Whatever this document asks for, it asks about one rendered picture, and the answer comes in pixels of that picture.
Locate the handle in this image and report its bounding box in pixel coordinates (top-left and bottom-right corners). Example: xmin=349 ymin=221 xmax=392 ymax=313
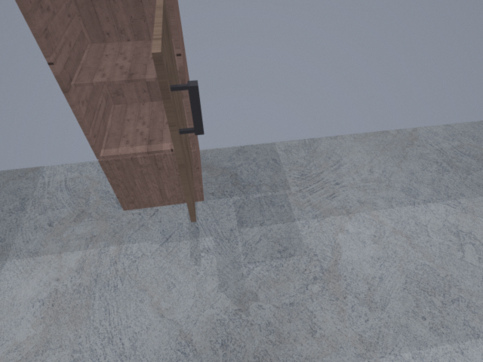
xmin=171 ymin=80 xmax=204 ymax=135

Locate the cupboard door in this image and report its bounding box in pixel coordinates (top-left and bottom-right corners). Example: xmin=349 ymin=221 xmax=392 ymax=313
xmin=152 ymin=0 xmax=196 ymax=222

